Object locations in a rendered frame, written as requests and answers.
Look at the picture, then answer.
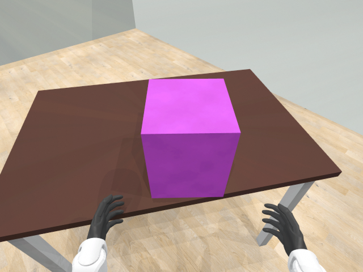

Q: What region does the robot right forearm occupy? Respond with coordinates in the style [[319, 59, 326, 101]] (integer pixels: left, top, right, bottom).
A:
[[288, 249, 326, 272]]

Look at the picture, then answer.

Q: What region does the left robot hand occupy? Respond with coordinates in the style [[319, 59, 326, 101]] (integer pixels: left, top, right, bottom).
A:
[[87, 194, 124, 240]]

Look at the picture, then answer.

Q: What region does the table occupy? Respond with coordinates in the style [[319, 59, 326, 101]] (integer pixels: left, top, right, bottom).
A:
[[0, 69, 342, 272]]

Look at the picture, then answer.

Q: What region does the right robot hand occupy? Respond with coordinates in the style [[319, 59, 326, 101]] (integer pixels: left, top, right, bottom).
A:
[[262, 203, 307, 256]]

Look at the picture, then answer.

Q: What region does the carton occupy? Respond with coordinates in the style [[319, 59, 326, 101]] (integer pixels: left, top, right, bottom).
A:
[[141, 79, 241, 198]]

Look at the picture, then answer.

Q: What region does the robot left forearm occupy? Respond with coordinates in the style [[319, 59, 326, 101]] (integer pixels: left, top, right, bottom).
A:
[[72, 238, 108, 272]]

